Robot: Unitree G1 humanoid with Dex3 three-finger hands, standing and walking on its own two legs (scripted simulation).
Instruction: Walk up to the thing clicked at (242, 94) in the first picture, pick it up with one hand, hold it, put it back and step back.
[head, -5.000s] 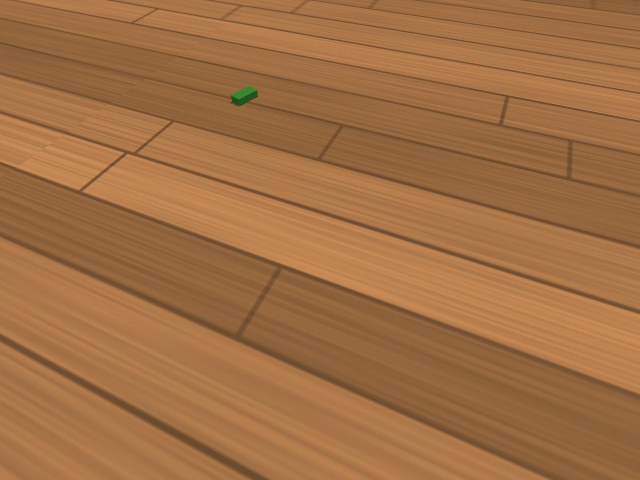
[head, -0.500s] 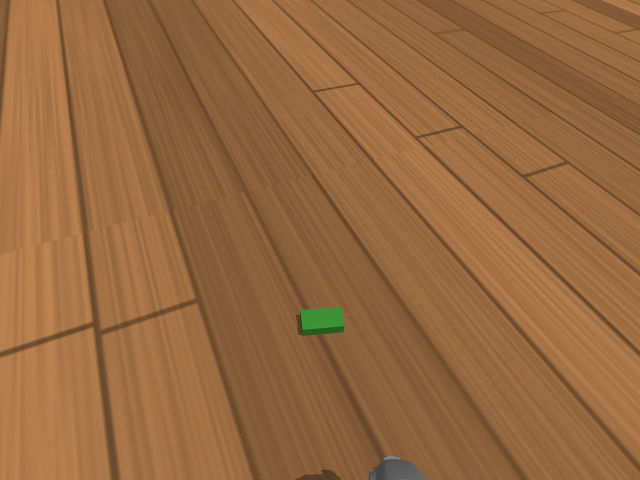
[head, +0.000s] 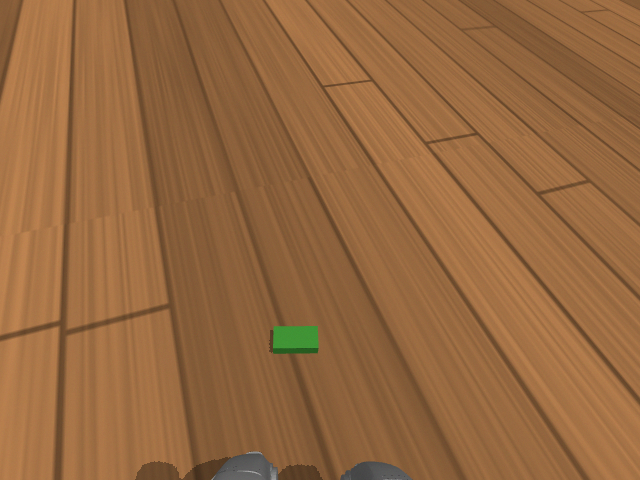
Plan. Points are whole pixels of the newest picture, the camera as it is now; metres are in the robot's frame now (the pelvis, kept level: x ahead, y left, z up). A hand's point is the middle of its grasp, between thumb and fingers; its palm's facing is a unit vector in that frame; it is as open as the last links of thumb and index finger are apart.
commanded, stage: walk up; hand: left
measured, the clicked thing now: (295, 339) +0.60 +0.05 -0.72
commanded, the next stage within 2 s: none
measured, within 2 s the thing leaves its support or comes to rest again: neither
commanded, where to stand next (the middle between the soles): +0.20 -0.14 m, yaw +2 degrees
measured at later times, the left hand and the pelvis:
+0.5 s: hand out of the picture +0.12 +0.09 -0.13, palm faces +0.00 -0.91 -0.42, open 7.4 cm; pelvis +0.08 -0.19 +0.00, yaw +0 degrees
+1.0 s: hand out of the picture +0.11 +0.14 -0.14, palm faces +0.12 -0.89 -0.45, open 7.4 cm; pelvis +0.09 -0.16 +0.00, yaw +7 degrees
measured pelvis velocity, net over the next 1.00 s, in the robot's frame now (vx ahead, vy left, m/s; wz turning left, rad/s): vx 0.09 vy -0.16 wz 0.13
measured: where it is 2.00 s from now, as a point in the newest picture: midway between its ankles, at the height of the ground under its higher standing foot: outside the picture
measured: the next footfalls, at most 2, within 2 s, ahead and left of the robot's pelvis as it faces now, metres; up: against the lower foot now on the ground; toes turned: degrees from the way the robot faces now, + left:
right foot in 0.32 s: +0.16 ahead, -0.30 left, +0.00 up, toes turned +4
left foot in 0.86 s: +0.14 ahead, -0.03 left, +0.00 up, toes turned +7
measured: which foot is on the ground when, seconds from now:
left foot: down 0.00-0.34, up 0.36-0.84, down 0.86-1.00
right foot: up 0.00-0.30, down 0.32-1.00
